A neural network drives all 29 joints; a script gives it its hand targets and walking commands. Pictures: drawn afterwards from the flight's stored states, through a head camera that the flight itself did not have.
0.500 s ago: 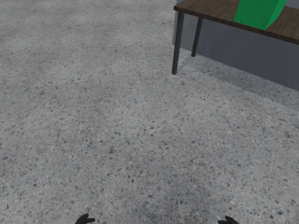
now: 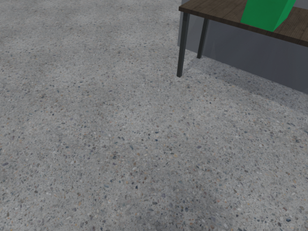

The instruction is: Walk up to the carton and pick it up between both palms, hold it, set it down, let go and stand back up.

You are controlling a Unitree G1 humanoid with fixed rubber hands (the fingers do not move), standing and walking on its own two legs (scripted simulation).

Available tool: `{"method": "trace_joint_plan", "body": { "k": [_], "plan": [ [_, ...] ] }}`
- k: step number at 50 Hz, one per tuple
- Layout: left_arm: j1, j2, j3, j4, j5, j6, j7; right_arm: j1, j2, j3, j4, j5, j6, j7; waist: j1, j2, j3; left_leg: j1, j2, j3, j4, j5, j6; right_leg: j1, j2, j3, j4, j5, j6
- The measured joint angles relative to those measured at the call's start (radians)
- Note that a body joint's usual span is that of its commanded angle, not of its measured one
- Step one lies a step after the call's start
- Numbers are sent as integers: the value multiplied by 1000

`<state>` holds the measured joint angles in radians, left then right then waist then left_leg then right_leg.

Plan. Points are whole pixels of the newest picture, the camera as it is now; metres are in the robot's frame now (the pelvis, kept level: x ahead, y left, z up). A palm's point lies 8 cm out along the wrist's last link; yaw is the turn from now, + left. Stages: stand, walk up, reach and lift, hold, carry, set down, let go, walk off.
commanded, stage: stand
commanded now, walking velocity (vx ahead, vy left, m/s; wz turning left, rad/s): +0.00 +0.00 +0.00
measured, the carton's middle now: out of the picture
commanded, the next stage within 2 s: walk up in 1.04 s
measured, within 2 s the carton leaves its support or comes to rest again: neither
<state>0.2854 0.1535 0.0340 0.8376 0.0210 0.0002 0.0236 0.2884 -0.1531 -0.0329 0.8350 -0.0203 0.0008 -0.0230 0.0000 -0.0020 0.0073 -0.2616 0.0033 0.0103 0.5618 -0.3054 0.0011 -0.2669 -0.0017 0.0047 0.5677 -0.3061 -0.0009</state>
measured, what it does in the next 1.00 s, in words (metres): stands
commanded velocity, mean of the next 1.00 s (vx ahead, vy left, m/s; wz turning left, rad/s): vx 0.00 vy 0.00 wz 0.00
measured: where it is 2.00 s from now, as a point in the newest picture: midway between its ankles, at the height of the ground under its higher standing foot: outside the picture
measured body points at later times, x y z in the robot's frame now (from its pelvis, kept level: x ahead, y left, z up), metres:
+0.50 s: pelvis +0.00 +0.00 +0.01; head +0.01 +0.00 +0.46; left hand +0.02 +0.22 -0.15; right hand +0.01 -0.22 -0.15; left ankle -0.01 +0.12 -0.73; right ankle +0.00 -0.12 -0.73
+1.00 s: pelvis -0.01 +0.00 +0.01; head +0.00 +0.00 +0.46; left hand -0.02 +0.20 -0.15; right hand -0.03 -0.21 -0.15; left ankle -0.01 +0.12 -0.73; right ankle +0.00 -0.12 -0.73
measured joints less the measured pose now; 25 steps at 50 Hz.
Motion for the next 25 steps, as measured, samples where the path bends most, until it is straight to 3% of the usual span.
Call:
{"method": "trace_joint_plan", "body": {
  "k": [25],
  "plan": [
    [15, -21, 7, 178, -6, -2, 13, 17, 21, -8, 178, 6, -2, -13, 0, 1, 28, 76, 2, -1, -91, 45, -2, 76, 2, 1, -93, 46, 0]
  ]
}}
